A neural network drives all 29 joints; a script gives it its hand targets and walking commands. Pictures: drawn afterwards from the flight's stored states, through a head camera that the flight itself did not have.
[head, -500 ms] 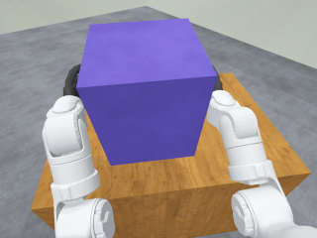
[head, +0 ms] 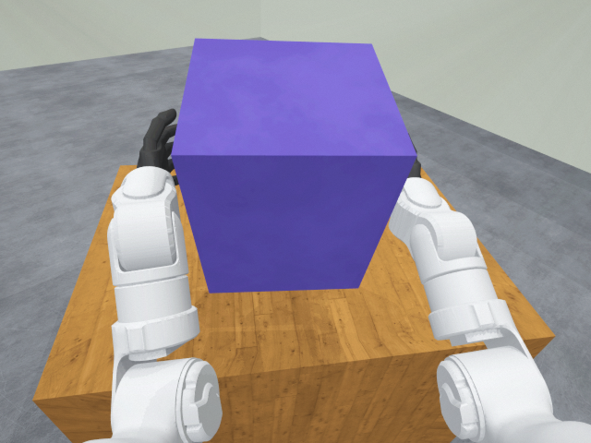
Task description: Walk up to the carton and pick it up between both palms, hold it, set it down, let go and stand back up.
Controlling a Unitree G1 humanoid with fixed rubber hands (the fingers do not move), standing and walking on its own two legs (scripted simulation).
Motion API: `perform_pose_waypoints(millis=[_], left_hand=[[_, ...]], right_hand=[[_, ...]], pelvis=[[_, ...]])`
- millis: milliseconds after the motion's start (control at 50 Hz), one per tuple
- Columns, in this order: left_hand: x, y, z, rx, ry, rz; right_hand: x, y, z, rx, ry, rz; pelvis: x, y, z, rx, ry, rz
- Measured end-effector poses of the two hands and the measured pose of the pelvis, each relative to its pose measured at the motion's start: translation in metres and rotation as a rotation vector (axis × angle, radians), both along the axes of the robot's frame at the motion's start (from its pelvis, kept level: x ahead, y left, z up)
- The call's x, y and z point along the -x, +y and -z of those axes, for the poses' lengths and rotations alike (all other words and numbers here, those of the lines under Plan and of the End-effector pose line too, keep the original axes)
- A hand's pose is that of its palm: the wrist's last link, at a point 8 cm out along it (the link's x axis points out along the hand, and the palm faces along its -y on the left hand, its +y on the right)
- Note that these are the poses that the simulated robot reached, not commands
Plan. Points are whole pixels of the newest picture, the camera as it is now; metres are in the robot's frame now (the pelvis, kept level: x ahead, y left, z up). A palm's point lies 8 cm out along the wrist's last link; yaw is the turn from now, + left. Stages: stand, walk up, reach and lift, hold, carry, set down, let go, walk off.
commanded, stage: hold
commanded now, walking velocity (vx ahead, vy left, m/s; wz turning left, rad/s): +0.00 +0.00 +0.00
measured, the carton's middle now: (285, 176) +0.38 -0.02 +0.22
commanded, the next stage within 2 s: none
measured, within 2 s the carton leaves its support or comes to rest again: neither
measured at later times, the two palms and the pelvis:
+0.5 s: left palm (143, 144) +0.35 +0.14 +0.29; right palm (411, 160) +0.34 -0.16 +0.26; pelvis -0.03 +0.00 +0.00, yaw +1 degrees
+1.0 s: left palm (161, 185) +0.36 +0.13 +0.23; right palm (402, 200) +0.34 -0.17 +0.20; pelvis -0.01 +0.00 +0.00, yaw +1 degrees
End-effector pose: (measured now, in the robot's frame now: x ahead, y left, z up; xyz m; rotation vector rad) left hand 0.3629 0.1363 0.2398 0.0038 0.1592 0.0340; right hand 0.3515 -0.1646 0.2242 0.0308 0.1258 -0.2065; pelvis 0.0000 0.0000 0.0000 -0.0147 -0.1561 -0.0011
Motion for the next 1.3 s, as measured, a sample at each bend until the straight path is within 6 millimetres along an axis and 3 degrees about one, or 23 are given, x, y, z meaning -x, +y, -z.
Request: perform_pose_waypoints(millis=[100,200,340,460,520,580,680,800,1020,1200,1300], left_hand=[[0.013,0.006,0.032,-0.002,0.088,-0.029],[0.031,0.013,0.035,-0.025,0.123,-0.080],[0.047,0.013,-0.004,0.001,0.011,-0.081],[0.020,0.005,-0.041,0.005,-0.043,-0.026],[0.010,0.003,-0.048,-0.014,-0.050,-0.002],[0.002,0.004,-0.037,-0.009,-0.020,0.020],[-0.006,0.008,-0.003,-0.036,0.030,0.003],[-0.003,0.008,0.030,-0.055,0.007,-0.003],[0.008,-0.004,0.007,-0.043,-0.060,0.002],[0.007,-0.001,0.016,-0.037,-0.008,-0.014],[0.008,0.001,0.015,-0.037,-0.028,-0.017]], right_hand=[[0.004,0.006,0.028,-0.028,0.081,-0.030],[0.009,0.014,0.039,-0.010,0.120,-0.084],[0.025,0.015,0.000,-0.017,0.007,-0.070],[0.013,0.006,-0.034,-0.032,-0.054,-0.017],[0.008,0.004,-0.041,-0.009,-0.056,-0.005],[0.003,0.003,-0.034,-0.006,-0.026,0.001],[-0.008,0.008,-0.002,-0.010,0.026,-0.009],[-0.006,0.009,0.028,-0.003,0.007,-0.005],[0.009,-0.002,0.020,0.022,-0.053,0.014],[0.006,0.001,0.028,0.007,-0.005,0.001],[0.005,0.003,0.022,0.008,-0.024,-0.002]], pelvis=[[0.003,0.001,-0.003,-0.011,0.036,0.044],[0.009,0.002,-0.004,-0.017,0.072,0.040],[0.018,0.002,-0.004,-0.017,0.081,0.030],[0.031,0.001,-0.002,-0.001,0.078,-0.011],[0.031,0.001,0.000,-0.001,0.077,-0.009],[0.027,0.002,0.001,0.000,0.074,-0.010],[0.019,0.002,0.001,0.004,0.065,-0.023],[0.010,0.001,0.000,0.008,0.078,-0.039],[0.009,0.003,0.000,0.004,0.032,-0.016],[0.018,0.000,0.000,0.003,0.024,-0.014],[0.019,-0.001,0.001,0.005,0.041,-0.024]])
